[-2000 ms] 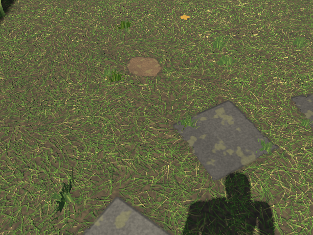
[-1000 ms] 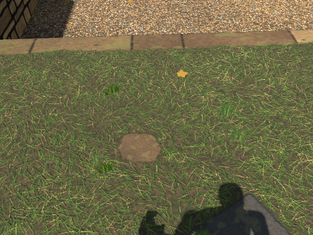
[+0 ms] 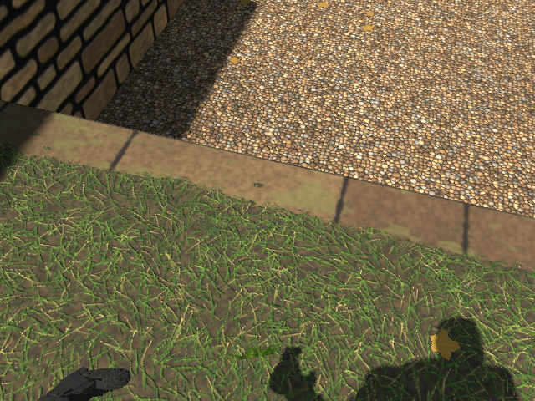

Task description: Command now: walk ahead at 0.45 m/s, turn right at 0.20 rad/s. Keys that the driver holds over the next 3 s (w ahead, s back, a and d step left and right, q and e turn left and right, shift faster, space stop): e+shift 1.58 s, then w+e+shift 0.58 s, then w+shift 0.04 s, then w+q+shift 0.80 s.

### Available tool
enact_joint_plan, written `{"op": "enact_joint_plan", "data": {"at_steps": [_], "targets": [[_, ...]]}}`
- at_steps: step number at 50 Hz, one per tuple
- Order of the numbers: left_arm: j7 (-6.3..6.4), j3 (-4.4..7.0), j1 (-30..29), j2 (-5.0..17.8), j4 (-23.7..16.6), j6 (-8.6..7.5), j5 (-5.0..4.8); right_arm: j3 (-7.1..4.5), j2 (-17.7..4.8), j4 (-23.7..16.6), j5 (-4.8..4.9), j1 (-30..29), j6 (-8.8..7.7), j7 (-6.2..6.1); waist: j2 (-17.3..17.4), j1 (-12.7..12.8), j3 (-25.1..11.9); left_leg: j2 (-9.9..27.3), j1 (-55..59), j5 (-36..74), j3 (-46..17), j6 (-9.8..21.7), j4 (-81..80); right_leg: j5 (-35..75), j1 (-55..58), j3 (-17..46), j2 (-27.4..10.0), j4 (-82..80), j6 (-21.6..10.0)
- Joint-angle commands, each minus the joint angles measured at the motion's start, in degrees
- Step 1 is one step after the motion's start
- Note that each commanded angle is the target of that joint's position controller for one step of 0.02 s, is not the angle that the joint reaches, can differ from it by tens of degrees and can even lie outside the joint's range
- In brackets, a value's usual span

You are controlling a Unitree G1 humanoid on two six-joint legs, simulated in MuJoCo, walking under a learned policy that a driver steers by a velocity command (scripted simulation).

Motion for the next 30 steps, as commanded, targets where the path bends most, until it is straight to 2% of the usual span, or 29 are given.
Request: {"op": "enact_joint_plan", "data": {"at_steps": [1,3,4,5,6,7,8,9,10,11,12,13,15,16,17,18,20,23,26,30], "targets": [[-1.19,0.16,0.3,0.9,-1.1,0.02,-0.48,-1.69,-8.6,-2.6,0.15,0.8,-1.08,-2.2,3.4,-1.1,-3.0,9.8,-9.4,38.6,2.9,-2.3,-3.7,20.9,16.6,-7.5,6.5,-14.3,-0.4],[-2.59,0.93,-1.7,2.8,-2.6,0.02,-0.95,-1.86,-9.5,-2.3,-0.31,-0.2,-0.32,-3.19,6.0,-1.4,-3.3,11.8,-4.2,35.8,3.5,-4.0,-0.7,23.3,15.4,-7.0,7.3,-18.8,-0.9],[-3.29,1.74,-0.6,4.6,-2.9,0.01,-0.84,-2.04,-9.7,-2.6,-0.5,-1.3,0.22,-3.72,6.5,-0.5,-4.3,12.5,-1.9,38.0,3.7,-4.9,2.8,21.9,15.9,-7.4,8.4,-19.6,-1.2],[-3.94,2.65,3.2,6.2,-2.5,0.04,-0.7,-2.3,-10.2,-3.3,-0.67,-2.9,0.93,-4.29,7.0,1.5,-6.4,13.0,0.3,42.9,4.0,-5.9,7.8,18.5,18.1,-8.3,10.2,-19.4,-1.4],[-4.42,3.58,9.8,7.7,-1.1,0.17,-0.65,-2.69,-10.9,-4.5,-0.79,-5.2,1.68,-4.81,8.0,4.5,-9.1,13.8,0.8,49.0,4.0,-6.6,14.7,13.8,22.6,-9.1,11.8,-17.8,-1.8],[-4.29,4.73,20.7,9.8,1.6,0.41,-0.92,-2.87,-11.2,-6.3,-1.4,-9.6,2.43,-4.98,7.8,10.1,-12.4,13.7,-2.2,51.1,4.3,-7.5,26.9,11.4,31.0,-8.0,11.9,-17.7,-3.0],[-3.49,5.05,29.8,10.8,3.6,0.77,-0.84,-2.58,-10.3,-8.3,-1.71,-13.8,2.88,-4.58,0.1,15.3,-13.9,7.9,-9.5,29.9,7.1,-9.6,50.8,21.6,39.9,-0.8,6.1,-23.0,-6.0],[-2.61,4.08,24.1,11.3,1.3,1.28,1.42,-1.16,-1.8,-9.9,-3.04,-4.6,3.24,-2.71,-19.2,4.4,-13.6,-2.9,-32.3,-26.0,3.4,-13.2,72.8,42.7,52.6,23.9,-4.4,-18.4,-15.0],[-1.46,4.77,15.4,14.4,-3.4,1.9,3.11,-0.38,-4.7,-9.7,-1.16,6.7,2.34,-0.87,-15.7,1.2,-26.7,-0.5,-35.4,-22.6,-9.6,-11.6,80.0,23.7,58.9,44.4,-12.7,-27.5,-22.4],[-0.49,5.04,9.6,11.9,-7.4,3.41,2.4,-1.12,-10.4,-10.2,0.11,1.3,2.27,-0.11,-5.0,2.6,-23.9,2.8,-36.9,-16.6,-10.0,-9.1,77.7,-1.4,52.3,43.0,-11.2,-30.4,-21.5],[-0.06,4.06,7.7,8.8,-8.0,4.81,0.85,-1.68,-11.3,-11.4,-0.66,-6.3,2.9,-0.24,6.5,2.9,-14.2,4.7,-37.4,-12.3,-8.1,-8.1,70.7,-13.4,40.0,36.9,-6.7,-33.5,-18.3],[0.13,3.47,6.9,8.1,-8.4,5.4,-0.12,-1.72,-10.6,-12.5,-1.47,-9.1,3.87,-0.9,10.1,1.7,-11.5,6.0,-35.4,-10.4,-7.5,-8.0,65.2,-18.7,32.6,34.9,-4.3,-35.5,-16.3],[0.26,3.92,5.4,8.6,-8.8,6.3,-0.61,-1.81,-9.1,-12.9,-1.68,-9.1,5.11,-1.4,5.7,0.0,-6.1,7.1,-30.4,-8.7,-6.9,-8.6,52.9,-18.8,22.0,28.8,2.2,-37.0,-13.3],[0.4,4.19,5.8,9.0,-8.7,6.71,-0.64,-1.7,-8.0,-12.6,-1.77,-9.2,5.03,-1.8,4.0,0.2,-5.8,6.8,-28.7,-7.7,-5.7,-9.1,47.9,-13.8,20.6,25.7,4.4,-36.1,-12.6],[0.74,4.57,7.2,9.6,-8.2,7.08,-0.78,-1.62,-7.0,-12.6,-1.89,-10.1,4.81,-2.3,2.7,1.0,-7.1,6.1,-27.7,-7.0,-5.0,-10.0,43.6,-6.9,21.3,23.9,5.2,-34.6,-12.3],[1.21,4.92,8.7,10.3,-7.6,7.52,-0.97,-1.63,-6.5,-12.7,-1.78,-11.1,4.72,-2.73,1.5,1.6,-8.8,5.5,-27.3,-6.3,-5.3,-11.0,40.6,-2.4,23.1,23.8,5.1,-33.4,-12.1],[2.23,5.48,9.4,11.1,-7.3,8.67,-1.57,-1.9,-6.7,-12.6,-0.92,-12.6,4.88,-3.32,-1.3,2.4,-11.6,5.2,-28.0,-3.8,-6.8,-12.2,36.4,-4.4,27.6,25.0,5.0,-32.0,-10.5],[3.1,5.97,9.0,11.1,-7.8,10.2,-2.11,-2.63,-7.7,-12.6,-0.11,-16.1,4.73,-3.65,-4.6,4.0,-10.2,4.9,-28.7,-0.8,-8.3,-12.4,30.4,-15.2,29.8,27.3,6.0,-32.3,-7.7],[3.17,6.45,9.0,10.8,-8.1,11.06,-1.76,-3.11,-7.9,-12.6,0.23,-18.9,3.61,-3.24,-7.0,5.4,-8.5,4.3,-26.7,-0.7,-8.8,-12.0,24.6,-18.2,31.3,29.7,6.8,-32.0,-7.7],[2.87,6.94,8.1,10.8,-9.1,11.44,-1.63,-3.78,-9.0,-11.9,0.67,-19.7,1.76,-2.04,-8.3,5.6,-8.0,3.5,-19.3,-1.8,-9.2,-10.7,14.2,-11.0,32.9,33.9,6.8,-29.3,-8.1]]}}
